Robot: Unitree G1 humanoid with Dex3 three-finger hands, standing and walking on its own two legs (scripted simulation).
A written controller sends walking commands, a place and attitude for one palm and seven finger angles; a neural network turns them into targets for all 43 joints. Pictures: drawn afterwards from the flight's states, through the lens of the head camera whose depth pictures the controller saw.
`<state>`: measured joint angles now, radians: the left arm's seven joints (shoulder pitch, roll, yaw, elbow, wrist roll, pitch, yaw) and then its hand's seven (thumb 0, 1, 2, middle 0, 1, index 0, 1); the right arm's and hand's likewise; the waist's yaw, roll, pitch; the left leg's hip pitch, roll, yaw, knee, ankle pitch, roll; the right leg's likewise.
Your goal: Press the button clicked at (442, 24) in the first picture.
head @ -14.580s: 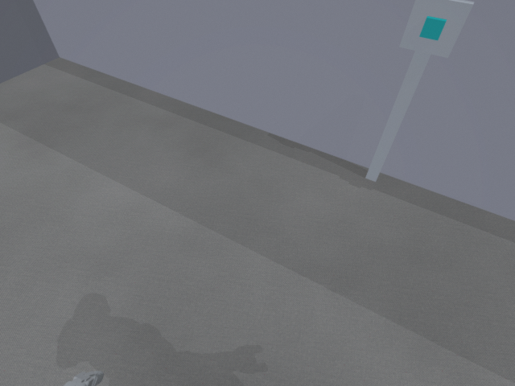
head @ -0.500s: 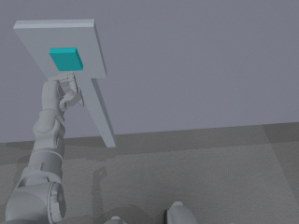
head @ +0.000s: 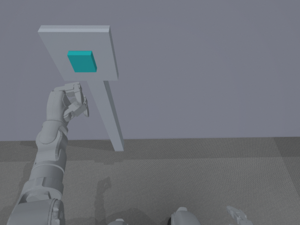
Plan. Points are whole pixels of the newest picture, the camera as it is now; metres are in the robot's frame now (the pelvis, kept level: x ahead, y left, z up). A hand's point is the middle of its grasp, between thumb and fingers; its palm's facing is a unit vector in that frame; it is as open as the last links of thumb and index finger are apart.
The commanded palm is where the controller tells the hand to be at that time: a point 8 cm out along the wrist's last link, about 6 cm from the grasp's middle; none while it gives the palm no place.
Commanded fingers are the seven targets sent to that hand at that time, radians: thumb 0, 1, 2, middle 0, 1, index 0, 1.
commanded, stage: draw the hand back to the body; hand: left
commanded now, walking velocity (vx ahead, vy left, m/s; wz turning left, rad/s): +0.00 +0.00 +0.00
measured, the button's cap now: (83, 61) +0.55 +0.21 +0.09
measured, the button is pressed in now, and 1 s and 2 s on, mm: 0 0 0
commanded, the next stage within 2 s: step back with the hand held close in 1.38 s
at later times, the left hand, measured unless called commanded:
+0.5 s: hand (49, 132) +0.29 +0.21 +0.13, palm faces +0.13 -0.98 -0.18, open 3.1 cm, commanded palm +0.25 +0.26 +0.15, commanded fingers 0.00 0.90 0.90 -1.30 -1.50 -1.30 -1.50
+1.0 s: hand out of the picture +0.22 +0.25 +0.19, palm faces +0.38 -0.84 -0.38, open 3.1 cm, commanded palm +0.16 +0.29 +0.21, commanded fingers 0.00 0.90 0.90 -1.30 -1.50 -1.30 -1.50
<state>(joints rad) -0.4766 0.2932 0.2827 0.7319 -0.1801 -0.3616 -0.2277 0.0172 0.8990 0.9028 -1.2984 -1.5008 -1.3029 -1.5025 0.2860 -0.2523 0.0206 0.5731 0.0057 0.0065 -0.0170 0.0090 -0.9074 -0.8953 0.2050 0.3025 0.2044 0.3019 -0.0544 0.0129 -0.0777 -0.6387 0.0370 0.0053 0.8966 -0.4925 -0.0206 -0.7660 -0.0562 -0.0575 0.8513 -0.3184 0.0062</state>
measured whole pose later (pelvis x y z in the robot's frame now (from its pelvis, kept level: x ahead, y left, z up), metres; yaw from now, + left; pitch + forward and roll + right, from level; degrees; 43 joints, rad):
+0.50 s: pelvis +0.01 +0.00 +0.03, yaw +0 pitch +2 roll +0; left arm 0.04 0.28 0.20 0.10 -0.15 -0.14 -0.11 0.02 0.90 0.90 -1.30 -1.50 -1.30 -1.50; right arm 0.22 -0.25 0.04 0.57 0.02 -0.12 -0.08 0.01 -0.91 -0.90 0.20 0.30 0.20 0.30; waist 0.02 0.04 -0.03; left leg -0.27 0.03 0.01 0.63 -0.40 -0.02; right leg -0.40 -0.05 -0.06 0.62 -0.25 0.01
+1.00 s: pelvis +0.03 +0.01 +0.05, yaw +0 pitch -4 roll -1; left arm 0.46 0.30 0.24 -0.39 -0.02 -0.09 0.09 0.02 0.89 0.90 -1.30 -1.50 -1.31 -1.50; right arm 0.22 -0.21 0.04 0.63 -0.03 -0.13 -0.07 0.01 -0.90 -0.90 0.21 0.30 0.21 0.30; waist 0.07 0.07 0.02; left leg 0.00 0.03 0.01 0.40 -0.32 -0.01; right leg -0.13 -0.05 -0.07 0.40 -0.18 0.03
